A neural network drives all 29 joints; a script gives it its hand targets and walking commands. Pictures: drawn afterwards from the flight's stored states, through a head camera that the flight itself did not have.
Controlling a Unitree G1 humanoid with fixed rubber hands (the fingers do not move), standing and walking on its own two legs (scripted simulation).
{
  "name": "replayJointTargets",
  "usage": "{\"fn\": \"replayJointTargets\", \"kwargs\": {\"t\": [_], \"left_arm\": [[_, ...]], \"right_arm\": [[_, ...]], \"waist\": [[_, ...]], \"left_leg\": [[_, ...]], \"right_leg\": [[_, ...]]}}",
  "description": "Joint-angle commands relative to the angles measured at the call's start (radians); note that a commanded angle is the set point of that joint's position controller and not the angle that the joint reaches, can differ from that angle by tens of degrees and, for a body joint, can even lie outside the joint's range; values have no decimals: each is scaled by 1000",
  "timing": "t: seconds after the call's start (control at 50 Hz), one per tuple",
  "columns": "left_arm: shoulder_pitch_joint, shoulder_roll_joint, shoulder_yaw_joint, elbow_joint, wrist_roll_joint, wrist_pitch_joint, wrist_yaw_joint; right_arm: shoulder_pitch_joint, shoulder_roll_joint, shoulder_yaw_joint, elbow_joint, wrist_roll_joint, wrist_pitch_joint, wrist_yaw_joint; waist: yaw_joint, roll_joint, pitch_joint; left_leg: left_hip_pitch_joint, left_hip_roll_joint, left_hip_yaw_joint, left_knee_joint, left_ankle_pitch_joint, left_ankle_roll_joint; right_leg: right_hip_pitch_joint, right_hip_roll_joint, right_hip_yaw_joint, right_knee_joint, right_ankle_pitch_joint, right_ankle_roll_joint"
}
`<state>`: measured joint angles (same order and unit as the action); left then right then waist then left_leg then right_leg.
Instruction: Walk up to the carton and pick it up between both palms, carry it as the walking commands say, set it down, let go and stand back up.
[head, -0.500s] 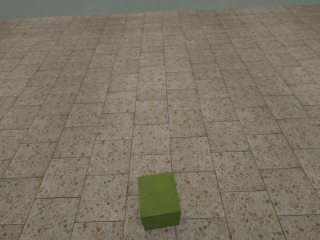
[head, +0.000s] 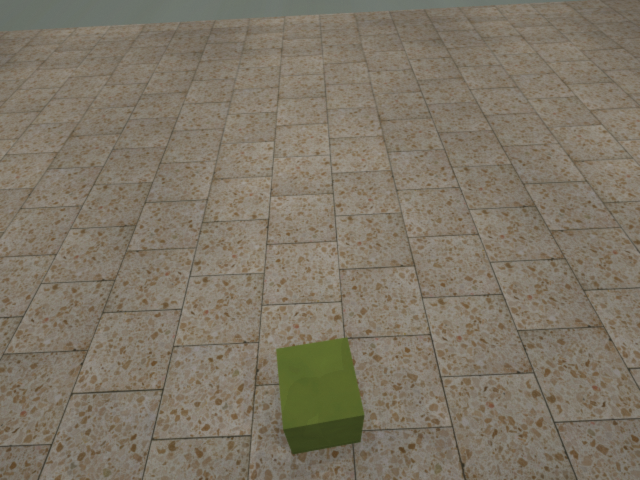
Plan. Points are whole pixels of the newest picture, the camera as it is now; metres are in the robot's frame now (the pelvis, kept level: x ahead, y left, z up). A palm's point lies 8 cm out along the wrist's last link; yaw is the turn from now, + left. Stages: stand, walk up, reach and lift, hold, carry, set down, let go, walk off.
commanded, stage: walk up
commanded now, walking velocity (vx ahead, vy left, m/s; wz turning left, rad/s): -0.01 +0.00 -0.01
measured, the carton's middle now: (319, 396) +0.45 +0.04 -0.65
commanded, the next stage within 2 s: stand in 0.42 s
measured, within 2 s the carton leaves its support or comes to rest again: neither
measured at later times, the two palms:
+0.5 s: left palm out of the picture +0.05 +0.25 -0.13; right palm out of the picture +0.03 -0.26 -0.13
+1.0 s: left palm out of the picture +0.15 +0.26 -0.13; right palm (517, 468) +0.16 -0.23 -0.13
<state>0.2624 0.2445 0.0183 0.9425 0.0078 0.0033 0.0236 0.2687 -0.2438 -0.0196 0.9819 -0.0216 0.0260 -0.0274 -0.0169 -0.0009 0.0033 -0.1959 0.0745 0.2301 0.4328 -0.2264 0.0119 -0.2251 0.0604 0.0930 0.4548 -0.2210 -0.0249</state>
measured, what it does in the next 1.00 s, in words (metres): stands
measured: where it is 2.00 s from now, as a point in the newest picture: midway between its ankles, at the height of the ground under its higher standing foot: outside the picture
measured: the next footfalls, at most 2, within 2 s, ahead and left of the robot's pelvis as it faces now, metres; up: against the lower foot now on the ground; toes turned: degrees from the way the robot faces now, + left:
none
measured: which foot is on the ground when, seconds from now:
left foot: down 0.00-1.00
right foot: down 0.00-1.00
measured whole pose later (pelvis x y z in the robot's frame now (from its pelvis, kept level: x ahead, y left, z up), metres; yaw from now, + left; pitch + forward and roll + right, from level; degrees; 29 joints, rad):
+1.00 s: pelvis +0.00 +0.00 -0.03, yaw +7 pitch +7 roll +0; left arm 0.08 0.23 0.07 0.52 0.05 0.35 -0.05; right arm 0.13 -0.19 -0.09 0.56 0.01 0.33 0.03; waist -0.06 -0.01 0.03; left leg -0.50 0.01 0.06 0.71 -0.32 0.03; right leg -0.47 0.01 -0.03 0.70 -0.35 -0.02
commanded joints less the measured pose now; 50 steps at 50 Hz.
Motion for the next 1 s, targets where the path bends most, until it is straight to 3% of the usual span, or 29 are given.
{"fn": "replayJointTargets", "kwargs": {"t": [0.0, 0.04, 0.1, 0.12, 0.16, 0.18, 0.24, 0.28, 0.3, 0.36, 0.44, 0.46, 0.58, 0.6, 0.62, 0.64, 0.68, 0.7, 0.72, 0.76, 0.8, 0.82, 0.84, 0.86, 0.9, 0.92, 0.94, 0.96, 0.98], "left_arm": [[34, 116, 30, -40, 3, -3, 5], [9, 89, 26, -41, 5, -10, 4], [1, 118, 33, -30, -1, -8, 5], [13, 107, 34, -46, 2, -5, 4], [25, 114, 26, -31, 12, -12, 6], [31, 105, 17, -29, 13, -12, 6], [25, 119, 22, -31, -2, -15, 17], [33, 93, 23, -33, 2, -10, 10], [26, 108, 26, -38, -2, 0, 10], [49, 93, 25, -43, 5, -4, 8], [69, 112, 29, -34, 1, -9, 4], [23, 103, 28, -39, 5, -7, 7], [57, 105, 22, -11, 3, -14, 6], [59, 111, 25, -26, 5, -20, 10], [-292, 132, 10, -377, -30, 6, -22], [-459, 170, 49, -556, 15, 78, -27], [-299, 190, 46, -487, 30, 265, -36], [-232, 156, 48, -425, 47, 325, -54], [-120, 160, 61, -376, 37, 396, -71], [-109, 102, 49, -383, 43, 444, -93], [-165, 104, 64, -503, 45, 424, -89], [-126, 50, 41, -446, 43, 435, -77], [-149, 63, 44, -446, 56, 435, -79], [-187, 69, 78, -484, 59, 408, -72], [-233, 85, 78, -517, 54, 367, -78], [-257, 82, 78, -501, 32, 336, -67], [-290, 66, 80, -553, 50, 313, -78], [-281, 88, 74, -530, 50, 283, -75], [-300, 77, 70, -540, 39, 272, -75]], "right_arm": [[22, -121, -20, -45, 9, -8, -4], [28, -91, -16, -33, 4, -4, -5], [33, -100, -18, -21, 4, -3, -9], [16, -103, -22, -40, -2, -8, -9], [-13, -110, -25, -40, 1, 2, -3], [-11, -104, -25, -30, -1, 6, -4], [39, -102, -23, -33, 13, -5, -6], [42, -57, -7, -15, 3, -1, -7], [49, -74, -12, -23, 1, -3, -9], [-10, -127, -30, -38, 1, 2, -6], [26, -112, -24, -42, 3, -1, -3], [43, -86, -15, -30, 4, -2, 0], [24, -93, -22, -49, 4, -10, -3], [7, -107, -26, -51, 4, -12, -2], [-344, -112, -29, -402, 65, 40, 16], [-457, -158, -19, -528, 82, 82, 25], [-321, -128, -34, -486, 44, 235, 36], [-251, -114, -54, -469, 18, 294, 36], [-160, -104, -70, -464, 23, 359, 33], [-78, -59, -61, -434, 28, 419, 25], [-21, -116, -135, -470, 3, 394, 35], [-35, -50, -99, -399, 25, 407, 47], [-44, -48, -96, -399, 27, 400, 51], [-96, -62, -110, -449, 18, 364, 56], [-152, -55, -105, -484, 17, 327, 55], [-127, -40, -96, -462, 22, 295, 59], [-225, -33, -80, -542, 38, 267, 59], [-175, -46, -112, -516, 28, 245, 51], [-227, -67, -139, -538, 10, 232, 37]], "waist": [[13, -48, -2], [2, 56, 38], [7, -10, 25], [0, 30, 15], [6, -16, 28], [2, 36, 45], [-5, -88, -3], [-7, 2, 53], [-5, -37, 49], [8, 54, -1], [3, 10, 28], [10, -51, 45], [6, 54, -16], [6, -22, -22], [-25, -12, 18], [-57, 9, 97], [-2, 29, 29], [-8, -101, 17], [-12, -101, -22], [-32, -56, -14], [-64, -85, -82], [-68, 81, -34], [-83, 51, -14], [-56, -24, -52], [-56, 50, -128], [-52, -16, -156], [-26, 70, -178], [-82, 40, -194], [-81, 39, -233]], "left_leg": [[80, 137, -176, -104, -42, 55], [82, 104, -129, -100, -46, 34], [95, 116, -137, -103, -7, 41], [100, 121, -139, -110, -37, 47], [76, 104, -142, -95, -89, 44], [88, 94, -131, -59, -76, 46], [107, 83, -127, -51, -21, 29], [105, 73, -127, -75, -6, 23], [96, 100, -133, -94, -35, 32], [104, 145, -162, -114, -73, 54], [90, 120, -144, -104, -77, 40], [68, 106, -148, -108, -45, 36], [121, 103, -120, -87, -17, 34], [105, 108, -128, -73, -8, 41], [-150, -81, -142, 104, -229, -2], [-166, -64, -173, 128, -249, -13], [-58, -49, -189, 110, -234, 3], [-11, -52, -172, 121, -182, -4], [113, -79, -177, 151, -155, -2], [47, -71, -196, 145, -101, 8], [59, -59, -227, 137, 75, 17], [9, -75, -222, 126, 47, -1], [-25, -68, -219, 130, 10, 4], [-76, -64, -243, 151, 106, 17], [-77, -67, -258, 186, 123, 6], [-43, -67, -278, 231, 206, 11], [-73, -56, -274, 280, 175, 3], [-72, -62, -269, 289, 253, 0], [-95, -63, -266, 327, 242, -8]], "right_leg": [[-79, -99, 33, -71, 162, -7], [-120, -103, 64, -75, 178, -7], [-99, -97, 39, -43, 226, -5], [-109, -82, 42, -42, 206, 1], [-136, -109, 75, -90, 95, -5], [-157, -120, 97, -105, 101, -1], [-105, -140, 118, -89, 243, -11], [-135, -124, 117, -84, 226, -20], [-126, -123, 98, -85, 178, -15], [-135, -84, 52, -52, 90, -2], [-124, -108, 74, -85, 120, -15], [-105, -108, 81, -94, 103, -14], [-112, -105, 93, -69, 159, -11], [-81, -110, 55, -70, 192, -5], [-191, -23, -78, 43, -221, 20], [-268, -61, -55, 57, -258, 18], [-251, -62, -95, 59, -246, 17], [-283, -72, -101, 22, -253, 2], [-293, -107, -87, -39, -280, -23], [-292, -77, -98, 10, -181, 2], [-240, -26, -102, 34, 28, 13], [-260, -35, -96, 47, -8, -1], [-279, -42, -95, 52, -16, 11], [-285, -40, -85, 85, 70, 22], [-270, -49, -58, 121, 69, 12], [-333, -50, -65, 154, 129, 16], [-351, -53, -47, 184, 88, 3], [-393, -39, -73, 212, 162, 21], [-355, -37, -51, 233, 165, 22]]}}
